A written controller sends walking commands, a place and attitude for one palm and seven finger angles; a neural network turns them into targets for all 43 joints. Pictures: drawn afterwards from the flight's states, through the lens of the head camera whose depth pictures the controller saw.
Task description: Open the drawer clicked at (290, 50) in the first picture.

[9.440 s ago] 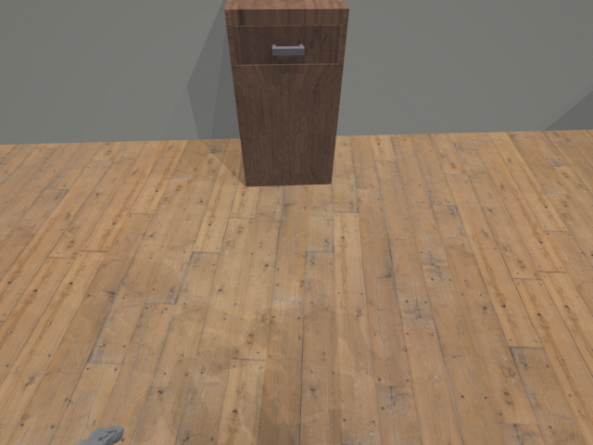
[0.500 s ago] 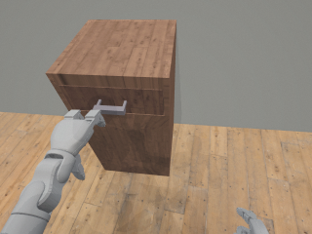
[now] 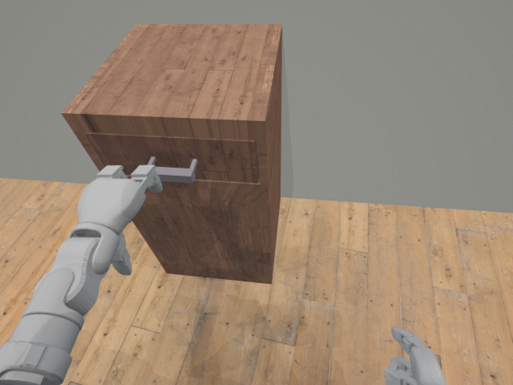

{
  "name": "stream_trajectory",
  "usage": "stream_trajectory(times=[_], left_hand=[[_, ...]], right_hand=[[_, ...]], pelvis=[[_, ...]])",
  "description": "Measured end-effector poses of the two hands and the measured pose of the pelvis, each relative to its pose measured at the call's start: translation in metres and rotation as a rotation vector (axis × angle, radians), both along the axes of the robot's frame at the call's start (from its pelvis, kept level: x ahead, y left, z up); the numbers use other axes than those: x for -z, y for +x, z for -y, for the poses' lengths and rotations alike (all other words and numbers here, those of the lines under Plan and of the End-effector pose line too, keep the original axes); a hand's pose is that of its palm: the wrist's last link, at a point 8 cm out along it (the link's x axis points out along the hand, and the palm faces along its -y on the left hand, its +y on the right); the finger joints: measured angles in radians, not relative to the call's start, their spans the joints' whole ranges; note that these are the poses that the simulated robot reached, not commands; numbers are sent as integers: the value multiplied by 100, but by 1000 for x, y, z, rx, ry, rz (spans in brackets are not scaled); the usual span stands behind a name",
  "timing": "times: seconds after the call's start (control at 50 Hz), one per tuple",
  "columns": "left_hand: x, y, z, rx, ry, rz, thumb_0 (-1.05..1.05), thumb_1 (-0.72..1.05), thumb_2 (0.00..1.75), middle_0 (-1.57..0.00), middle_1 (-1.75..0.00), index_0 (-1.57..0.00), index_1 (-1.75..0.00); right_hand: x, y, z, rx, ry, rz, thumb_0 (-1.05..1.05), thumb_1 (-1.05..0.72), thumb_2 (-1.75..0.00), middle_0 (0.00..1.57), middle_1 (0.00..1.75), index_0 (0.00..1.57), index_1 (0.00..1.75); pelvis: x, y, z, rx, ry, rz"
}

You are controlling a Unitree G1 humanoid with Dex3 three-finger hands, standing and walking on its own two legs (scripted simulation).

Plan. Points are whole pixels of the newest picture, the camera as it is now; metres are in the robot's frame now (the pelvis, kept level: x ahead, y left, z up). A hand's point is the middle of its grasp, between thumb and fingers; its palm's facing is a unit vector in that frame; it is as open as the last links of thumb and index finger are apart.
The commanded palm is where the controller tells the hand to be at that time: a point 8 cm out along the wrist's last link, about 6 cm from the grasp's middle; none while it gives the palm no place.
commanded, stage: move the hooked fingers above the handle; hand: left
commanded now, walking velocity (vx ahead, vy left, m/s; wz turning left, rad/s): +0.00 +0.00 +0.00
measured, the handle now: (170, 168) +0.56 +0.28 -0.05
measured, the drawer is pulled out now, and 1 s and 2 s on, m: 0.00 0.00 0.00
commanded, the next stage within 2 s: none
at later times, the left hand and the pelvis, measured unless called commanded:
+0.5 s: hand (142, 192) +0.41 +0.26 +0.04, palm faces -0.01 -0.02 -1.00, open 13.8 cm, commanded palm +0.39 +0.27 +0.09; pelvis +0.00 +0.02 -0.01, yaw -1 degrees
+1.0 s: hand (150, 180) +0.46 +0.28 +0.01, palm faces -0.07 +0.00 -1.00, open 13.8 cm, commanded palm +0.46 +0.27 +0.07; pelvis +0.00 +0.03 -0.02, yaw -2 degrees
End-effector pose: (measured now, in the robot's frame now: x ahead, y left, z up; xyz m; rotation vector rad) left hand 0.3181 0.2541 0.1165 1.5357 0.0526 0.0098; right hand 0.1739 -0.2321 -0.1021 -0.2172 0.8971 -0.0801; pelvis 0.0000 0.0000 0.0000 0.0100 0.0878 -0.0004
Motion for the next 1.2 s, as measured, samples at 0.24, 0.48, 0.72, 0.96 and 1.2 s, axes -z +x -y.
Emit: stream_trajectory(times=[0.24,0.48,0.72,0.96,1.2], left_hand=[[13,34,-4,10,0,-32,-1,-49,30,-32,-120,-32,-120],[21,70,-9,34,17,12,0,-49,30,-32,-120,-32,-120],[37,97,-15,36,14,-50,0,-49,30,-32,-120,-32,-120],[46,124,-23,15,37,-34,0,-49,30,-32,-120,-32,-120],[55,162,-12,32,8,-39,0,-49,30,-32,-120,-32,-120]], right_hand=[[18,-47,22,95,-35,-133,0,-91,-90,20,30,20,30],[29,-93,18,171,-46,-249,0,-91,-90,20,30,20,30],[32,-122,7,216,-48,-311,0,-90,-90,21,30,20,30],[37,-147,9,235,-74,-392,0,-90,-90,21,30,20,30],[38,-179,10,280,-106,-484,0,-90,-90,21,30,20,30]], pelvis=[[5,2,-4,10,-1,-61],[12,0,-16,20,-7,-115],[15,0,-27,32,-12,-149],[23,-1,-33,25,-24,-206],[31,1,-33,34,-30,-263]])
